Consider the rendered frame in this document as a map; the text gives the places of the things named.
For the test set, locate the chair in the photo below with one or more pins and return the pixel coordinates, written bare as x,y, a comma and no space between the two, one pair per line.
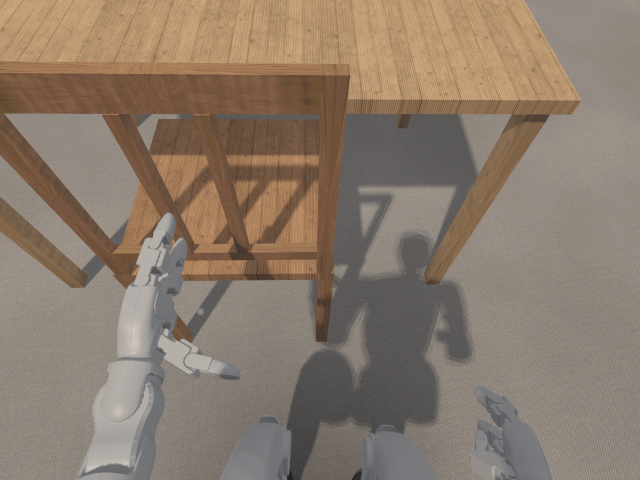
254,199

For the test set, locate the robot left hand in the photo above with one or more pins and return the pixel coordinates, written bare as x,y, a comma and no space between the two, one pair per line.
147,305

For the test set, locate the robot thigh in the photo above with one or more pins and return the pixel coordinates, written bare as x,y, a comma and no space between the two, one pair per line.
263,453
392,456

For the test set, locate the left robot forearm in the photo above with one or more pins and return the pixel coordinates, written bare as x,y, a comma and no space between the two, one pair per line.
126,412

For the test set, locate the left robot thigh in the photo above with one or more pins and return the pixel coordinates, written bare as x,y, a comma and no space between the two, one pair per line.
263,453

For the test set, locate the right robot thigh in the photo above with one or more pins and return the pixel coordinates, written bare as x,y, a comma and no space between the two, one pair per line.
392,456

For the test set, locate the table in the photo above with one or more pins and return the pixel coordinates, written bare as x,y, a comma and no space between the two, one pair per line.
405,57

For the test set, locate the robot right hand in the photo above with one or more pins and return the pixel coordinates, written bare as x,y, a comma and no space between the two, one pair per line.
517,453

